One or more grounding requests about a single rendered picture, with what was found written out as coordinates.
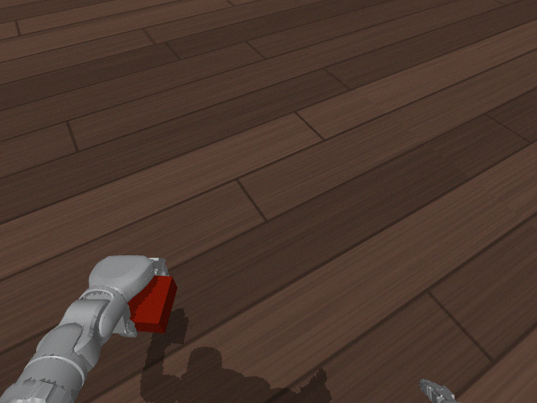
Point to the right robot hand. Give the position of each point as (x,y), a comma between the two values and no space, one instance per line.
(437,393)

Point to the left robot arm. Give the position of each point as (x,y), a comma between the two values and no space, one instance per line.
(64,356)

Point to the small box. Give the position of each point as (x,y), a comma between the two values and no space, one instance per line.
(151,307)

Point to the left robot hand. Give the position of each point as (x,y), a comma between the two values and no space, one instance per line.
(128,275)

